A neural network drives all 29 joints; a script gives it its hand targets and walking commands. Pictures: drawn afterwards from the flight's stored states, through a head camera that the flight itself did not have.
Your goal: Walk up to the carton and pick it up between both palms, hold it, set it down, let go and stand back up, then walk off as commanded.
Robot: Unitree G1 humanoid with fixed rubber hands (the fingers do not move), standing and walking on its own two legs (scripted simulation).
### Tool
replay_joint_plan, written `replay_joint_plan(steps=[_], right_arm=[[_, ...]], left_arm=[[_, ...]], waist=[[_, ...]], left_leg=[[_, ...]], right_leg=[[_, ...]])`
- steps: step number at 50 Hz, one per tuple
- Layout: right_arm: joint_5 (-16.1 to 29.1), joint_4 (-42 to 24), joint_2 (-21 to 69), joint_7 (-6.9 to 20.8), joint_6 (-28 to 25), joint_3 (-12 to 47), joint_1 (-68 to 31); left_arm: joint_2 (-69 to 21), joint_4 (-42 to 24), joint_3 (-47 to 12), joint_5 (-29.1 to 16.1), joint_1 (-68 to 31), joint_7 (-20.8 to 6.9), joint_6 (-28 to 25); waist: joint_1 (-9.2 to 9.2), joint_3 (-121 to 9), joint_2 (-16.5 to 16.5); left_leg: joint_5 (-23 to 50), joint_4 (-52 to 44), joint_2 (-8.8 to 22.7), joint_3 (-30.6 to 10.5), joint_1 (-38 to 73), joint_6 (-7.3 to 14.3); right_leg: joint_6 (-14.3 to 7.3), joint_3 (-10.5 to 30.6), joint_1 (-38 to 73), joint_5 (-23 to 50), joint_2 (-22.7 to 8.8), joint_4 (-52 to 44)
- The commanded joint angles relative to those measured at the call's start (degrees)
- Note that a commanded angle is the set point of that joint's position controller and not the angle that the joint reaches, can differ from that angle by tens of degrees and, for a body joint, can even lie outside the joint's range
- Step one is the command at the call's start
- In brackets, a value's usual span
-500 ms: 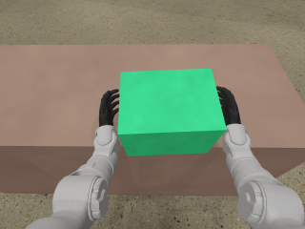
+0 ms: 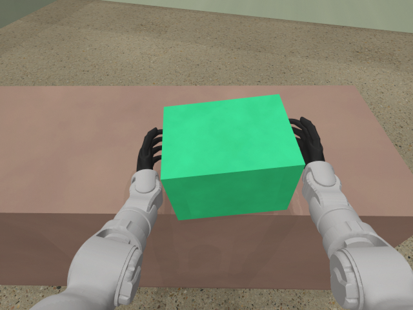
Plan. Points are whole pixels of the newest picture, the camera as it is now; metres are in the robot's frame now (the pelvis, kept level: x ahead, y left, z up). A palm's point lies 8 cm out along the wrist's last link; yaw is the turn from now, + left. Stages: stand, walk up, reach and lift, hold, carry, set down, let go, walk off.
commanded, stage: reach and lift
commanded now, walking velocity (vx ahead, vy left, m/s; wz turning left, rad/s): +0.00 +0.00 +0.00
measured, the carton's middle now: (226, 159) +0.43 +0.00 +0.05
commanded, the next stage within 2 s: hold in 1.64 s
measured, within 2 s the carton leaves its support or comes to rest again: neither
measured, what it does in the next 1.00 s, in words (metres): stands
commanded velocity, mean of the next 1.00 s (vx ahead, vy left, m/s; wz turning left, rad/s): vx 0.00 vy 0.00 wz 0.00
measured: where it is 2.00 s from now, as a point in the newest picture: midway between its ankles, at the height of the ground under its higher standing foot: outside the picture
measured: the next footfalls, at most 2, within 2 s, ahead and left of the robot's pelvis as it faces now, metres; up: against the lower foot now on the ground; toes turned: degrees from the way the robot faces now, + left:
none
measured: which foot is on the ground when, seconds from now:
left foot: down 0.00-1.00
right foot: down 0.00-1.00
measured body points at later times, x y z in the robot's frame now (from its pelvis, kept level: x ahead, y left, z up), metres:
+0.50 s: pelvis -0.02 +0.01 +0.01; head -0.07 +0.02 +0.46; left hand +0.38 +0.17 +0.14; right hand +0.39 -0.17 +0.16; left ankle +0.02 +0.10 -0.72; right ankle +0.01 -0.14 -0.72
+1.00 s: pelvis -0.02 +0.00 +0.01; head -0.08 +0.00 +0.46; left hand +0.38 +0.17 +0.16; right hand +0.39 -0.17 +0.18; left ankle +0.02 +0.10 -0.72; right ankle +0.01 -0.14 -0.72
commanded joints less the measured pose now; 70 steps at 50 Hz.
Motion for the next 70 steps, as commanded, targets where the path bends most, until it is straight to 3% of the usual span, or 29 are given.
replay_joint_plan(steps=[1, 7, 11, 16, 30, 38, 46, 56, 64, 70], right_arm=[[0.6, -25.7, 46.5, 5.8, 2.5, 26.2, -40.2], [5.2, -28.9, 43.1, 5.7, 11.3, 25.8, -42.4], [7.3, -30.1, 41.9, 5.8, 15.9, 23.5, -45.2], [7.7, -28.3, 40.2, 6.6, 20.1, 19.2, -48.8], [6.7, -27.7, 41.7, 9.1, 24.7, 13.8, -54.7], [9.9, -33.9, 44.4, 7.8, 27.5, 17.1, -58.0], [11.4, -36.2, 45.1, 5.4, 30.8, 18.2, -56.0], [12.9, -39.1, 42.5, 2.9, 33.7, 19.0, -49.4], [13.2, -41.1, 39.9, 2.6, 35.0, 18.1, -47.1], [13.1, -40.7, 38.8, 2.6, 35.8, 17.7, -46.0]], left_arm=[[-51.1, -33.5, -18.2, 0.2, -48.0, -11.4, -2.3], [-49.5, -39.2, -15.4, 2.0, -46.3, -11.7, 8.4], [-49.4, -43.9, -15.0, 1.8, -48.1, -11.2, 15.4], [-49.7, -42.7, -11.8, 3.4, -47.5, -11.2, 23.3], [-49.6, -45.5, -10.1, 3.1, -53.1, -10.9, 30.9], [-47.9, -48.1, -8.9, 2.6, -50.8, -11.3, 35.0], [-45.7, -49.9, -6.9, 3.7, -48.6, -13.3, 38.2], [-44.6, -56.5, -8.0, 4.7, -45.6, -15.1, 41.3], [-45.2, -61.4, -11.0, 3.6, -45.7, -15.4, 43.4], [-44.5, -61.6, -10.3, 4.3, -44.5, -15.8, 44.9]], waist=[[0.12, -41.5, 3.6], [0.75, -31.0, 2.2], [0.23, -25.5, 1.5], [0.21, -16.5, 1.3], [-0.56, -16.4, 4.6], [0.79, -18.9, 1.2], [0.53, -19.2, 0.6], [-2.03, -19.3, 2.6], [-4.46, -19.5, 5.2], [-4.76, -17.3, 5.1]], left_leg=[[30.9, 0.2, 0.1, -3.1, 33.1, -5.4], [28.6, -4.1, 0.1, -3.3, 37.0, -4.6], [27.3, -6.0, 0.3, -4.1, 39.7, -4.4], [20.0, -9.7, 0.6, -4.5, 39.7, -4.0], [0.3, -16.7, 0.8, -5.1, 33.9, -3.9], [2.6, -15.6, -0.8, -4.4, 33.3, -2.0], [5.5, -14.8, -1.9, -4.6, 34.2, -1.3], [12.6, -13.4, -1.9, -5.2, 38.6, -2.7], [17.4, -12.9, -0.9, -5.7, 41.3, -4.7], [17.8, -13.2, -0.7, -5.8, 41.0, -4.9]], right_leg=[[-0.2, -1.2, 26.0, 24.2, 4.1, -2.2], [-0.2, -0.8, 27.9, 20.9, 4.4, -5.6], [-0.6, -0.9, 26.8, 17.5, 5.0, -7.3], [-1.7, -0.7, 25.4, 9.9, 4.9, -9.9], [-3.2, -1.0, 25.2, -0.1, 4.4, -10.9], [-2.4, -0.5, 28.4, 1.7, 4.0, -11.1], [-1.3, -0.3, 30.5, 5.0, 4.0, -11.7], [-1.0, -0.5, 33.2, 11.2, 4.6, -11.7], [-1.4, -0.8, 33.6, 13.7, 4.8, -11.8], [-1.3, -0.8, 34.3, 13.6, 4.5, -12.4]])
